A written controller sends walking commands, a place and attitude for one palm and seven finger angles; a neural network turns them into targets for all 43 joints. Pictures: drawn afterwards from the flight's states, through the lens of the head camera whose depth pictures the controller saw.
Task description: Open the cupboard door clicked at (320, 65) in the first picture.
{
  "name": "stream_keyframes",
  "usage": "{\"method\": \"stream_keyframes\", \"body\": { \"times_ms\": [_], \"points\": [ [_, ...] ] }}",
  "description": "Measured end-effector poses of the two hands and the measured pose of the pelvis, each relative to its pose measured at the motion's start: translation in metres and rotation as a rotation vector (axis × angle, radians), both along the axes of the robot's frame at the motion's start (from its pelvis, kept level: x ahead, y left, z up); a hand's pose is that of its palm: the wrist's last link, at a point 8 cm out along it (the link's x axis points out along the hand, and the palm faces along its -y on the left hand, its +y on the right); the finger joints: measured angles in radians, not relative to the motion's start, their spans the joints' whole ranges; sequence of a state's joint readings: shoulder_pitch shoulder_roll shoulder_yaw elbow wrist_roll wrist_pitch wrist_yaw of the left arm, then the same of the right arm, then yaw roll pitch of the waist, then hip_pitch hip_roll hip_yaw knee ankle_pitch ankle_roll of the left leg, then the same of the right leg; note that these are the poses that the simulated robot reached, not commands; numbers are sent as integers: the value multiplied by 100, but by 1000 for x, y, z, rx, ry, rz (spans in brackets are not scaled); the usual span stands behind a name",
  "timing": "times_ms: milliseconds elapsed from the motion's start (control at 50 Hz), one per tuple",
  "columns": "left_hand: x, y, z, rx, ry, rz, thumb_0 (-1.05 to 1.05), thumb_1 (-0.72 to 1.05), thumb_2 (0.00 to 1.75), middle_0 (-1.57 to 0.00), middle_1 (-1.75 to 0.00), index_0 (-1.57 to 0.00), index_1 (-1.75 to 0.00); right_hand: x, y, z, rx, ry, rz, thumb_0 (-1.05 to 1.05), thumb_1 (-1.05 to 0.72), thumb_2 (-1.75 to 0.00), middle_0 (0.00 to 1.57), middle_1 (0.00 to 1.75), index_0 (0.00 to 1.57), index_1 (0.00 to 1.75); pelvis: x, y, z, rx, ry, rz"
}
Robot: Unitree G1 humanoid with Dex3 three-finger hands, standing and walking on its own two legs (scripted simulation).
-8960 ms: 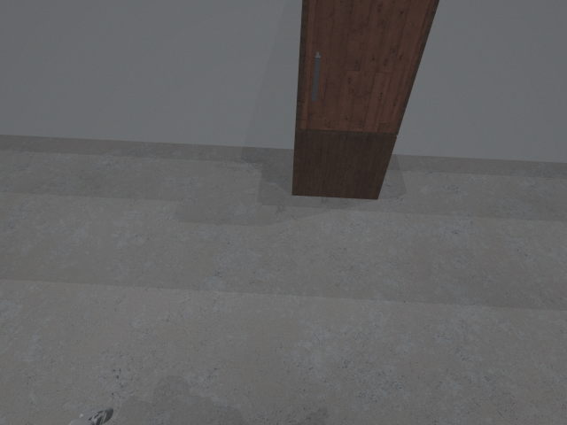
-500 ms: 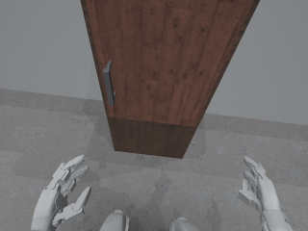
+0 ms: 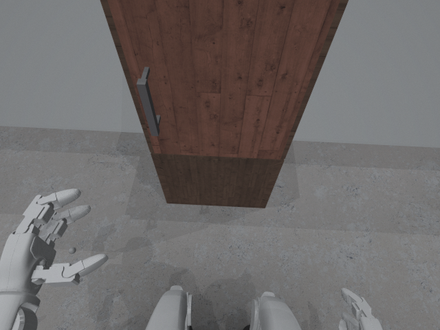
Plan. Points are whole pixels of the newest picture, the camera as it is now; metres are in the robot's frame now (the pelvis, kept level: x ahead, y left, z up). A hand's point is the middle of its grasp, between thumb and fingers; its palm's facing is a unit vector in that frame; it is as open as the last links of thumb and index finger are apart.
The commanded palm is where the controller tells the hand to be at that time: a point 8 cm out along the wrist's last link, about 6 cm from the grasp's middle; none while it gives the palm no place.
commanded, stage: raise the hand with hooked fingers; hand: left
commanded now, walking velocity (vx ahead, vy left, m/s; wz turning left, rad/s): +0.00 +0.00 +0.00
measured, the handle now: (151, 104) +0.60 +0.20 +0.01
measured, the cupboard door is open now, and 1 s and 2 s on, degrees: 0 0 0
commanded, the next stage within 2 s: move the hooked fingers beside the handle in 1.18 s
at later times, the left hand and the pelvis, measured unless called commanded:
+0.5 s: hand (50, 239) +0.26 +0.30 +0.03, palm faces -0.01 -1.00 -0.06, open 13.9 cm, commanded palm +0.25 +0.34 +0.04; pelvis +0.00 +0.03 +0.00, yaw +1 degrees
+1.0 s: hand (59, 217) +0.29 +0.29 +0.04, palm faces -0.01 -1.00 -0.08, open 14.0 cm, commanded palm +0.27 +0.34 +0.04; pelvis +0.01 +0.02 +0.00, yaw +0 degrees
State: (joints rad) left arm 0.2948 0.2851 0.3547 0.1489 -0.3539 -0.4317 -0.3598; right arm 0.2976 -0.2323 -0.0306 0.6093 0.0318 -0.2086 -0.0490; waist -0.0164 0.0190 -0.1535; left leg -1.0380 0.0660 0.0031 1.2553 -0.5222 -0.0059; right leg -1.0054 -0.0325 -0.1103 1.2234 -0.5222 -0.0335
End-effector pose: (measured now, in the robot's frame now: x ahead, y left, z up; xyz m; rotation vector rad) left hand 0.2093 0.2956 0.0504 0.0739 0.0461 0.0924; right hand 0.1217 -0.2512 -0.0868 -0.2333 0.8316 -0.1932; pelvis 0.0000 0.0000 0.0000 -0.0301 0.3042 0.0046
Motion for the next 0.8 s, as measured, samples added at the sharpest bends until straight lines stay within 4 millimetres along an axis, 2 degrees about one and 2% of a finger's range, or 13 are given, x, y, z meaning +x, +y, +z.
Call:
{"method": "stream_keyframes", "body": {
  "times_ms": [80,160,220,340,440,500,580,720,800],
  "points": [
    [0,7,-12,9,-17,-59,0,-7,48,-26,-92,-26,-93,4,-8,4,-61,-13,21,2,-90,-90,20,30,20,30,-3,8,-6,-9,7,9],
    [8,5,-28,-27,21,-151,0,-16,44,-27,-98,-27,-99,18,-3,13,-94,-68,40,2,-90,-90,20,30,20,30,-5,16,-9,-17,7,8],
    [14,11,-25,-36,4,-156,-1,-23,41,-28,-102,-28,-103,31,8,23,-95,-114,61,2,-90,-90,20,29,20,30,-5,20,-7,-21,5,7],
    [19,38,-4,-9,-61,-65,-1,-37,35,-29,-111,-29,-112,56,39,32,-49,-164,135,1,-90,-90,20,30,20,30,-1,27,-2,-33,5,18],
    [22,51,-13,-8,14,-75,-1,-45,32,-29,-116,-29,-117,67,57,29,-17,-164,182,1,-90,-90,20,30,20,30,1,32,-2,-37,15,23],
    [27,54,-18,-14,40,-98,-1,-47,31,-29,-118,-29,-118,68,60,25,-18,-151,191,1,-90,-90,21,30,20,30,2,33,-3,-40,21,23],
    [37,58,-15,-3,2,-102,-2,-49,30,-30,-119,-30,-120,63,56,20,-31,-117,186,1,-90,-90,21,30,20,30,4,33,-5,-41,29,21],
    [58,68,-6,14,-13,-105,-2,-50,30,-30,-120,-30,-120,48,39,12,-45,-50,142,1,-90,-90,21,30,20,30,7,30,-6,-39,46,16],
    [62,65,-8,-7,20,-118,-2,-50,30,-30,-120,-30,-120,39,28,11,-50,-30,113,1,-90,-90,21,30,20,30,9,28,-4,-35,53,9]
  ]
}}
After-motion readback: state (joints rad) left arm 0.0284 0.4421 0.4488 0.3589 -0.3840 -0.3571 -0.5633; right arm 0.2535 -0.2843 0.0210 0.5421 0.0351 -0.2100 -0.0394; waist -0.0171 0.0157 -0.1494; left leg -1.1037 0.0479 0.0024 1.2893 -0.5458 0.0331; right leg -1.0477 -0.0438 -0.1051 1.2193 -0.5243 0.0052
